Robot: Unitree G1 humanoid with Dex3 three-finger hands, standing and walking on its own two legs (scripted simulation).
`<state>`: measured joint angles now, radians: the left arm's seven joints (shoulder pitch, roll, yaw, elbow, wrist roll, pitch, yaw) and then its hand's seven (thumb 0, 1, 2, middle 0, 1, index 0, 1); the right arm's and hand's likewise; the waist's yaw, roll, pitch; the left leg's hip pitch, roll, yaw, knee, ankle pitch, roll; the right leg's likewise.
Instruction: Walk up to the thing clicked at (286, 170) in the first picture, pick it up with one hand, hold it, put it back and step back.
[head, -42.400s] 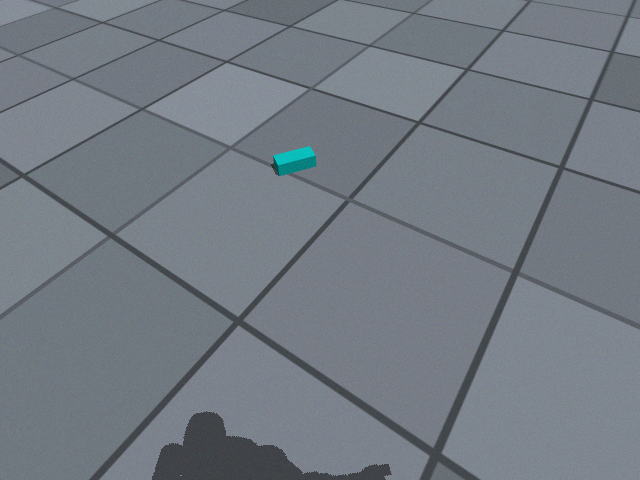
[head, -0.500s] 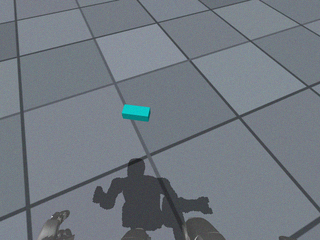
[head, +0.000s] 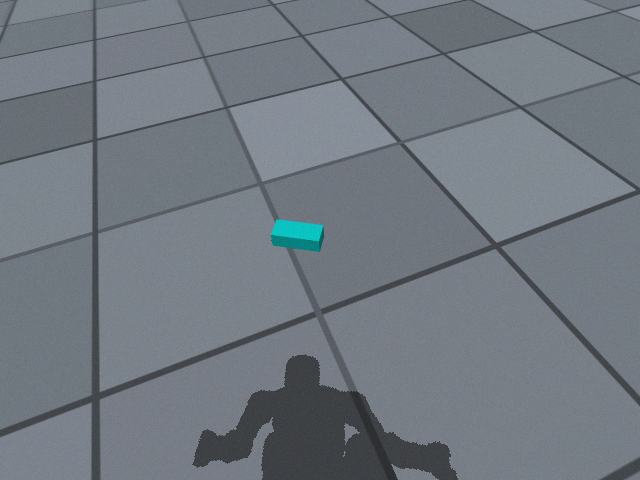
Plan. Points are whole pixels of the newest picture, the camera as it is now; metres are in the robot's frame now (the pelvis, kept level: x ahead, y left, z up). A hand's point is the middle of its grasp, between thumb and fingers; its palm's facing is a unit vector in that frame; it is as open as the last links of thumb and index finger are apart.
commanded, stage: step back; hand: left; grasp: from above
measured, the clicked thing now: (298, 235) +1.09 +0.22 -0.72
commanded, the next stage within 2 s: stand in 0.76 s
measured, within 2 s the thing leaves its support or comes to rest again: neither
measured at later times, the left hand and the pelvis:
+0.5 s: hand out of the picture +0.11 +0.25 -0.14, palm faces +0.04 -0.92 -0.38, open 7.3 cm; pelvis +0.04 -0.02 +0.00, yaw +3 degrees
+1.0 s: hand (164, 478) +0.15 +0.26 -0.14, palm faces -0.01 -0.95 -0.32, open 7.3 cm; pelvis +0.05 +0.01 +0.02, yaw +0 degrees
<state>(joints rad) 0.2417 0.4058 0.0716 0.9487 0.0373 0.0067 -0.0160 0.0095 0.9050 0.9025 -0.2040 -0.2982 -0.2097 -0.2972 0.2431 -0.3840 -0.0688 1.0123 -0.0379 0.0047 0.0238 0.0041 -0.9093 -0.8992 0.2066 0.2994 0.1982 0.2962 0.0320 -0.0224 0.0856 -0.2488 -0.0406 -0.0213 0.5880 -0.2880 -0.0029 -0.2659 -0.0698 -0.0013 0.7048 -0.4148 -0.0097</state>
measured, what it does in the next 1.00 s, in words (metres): steps on the spot: left foot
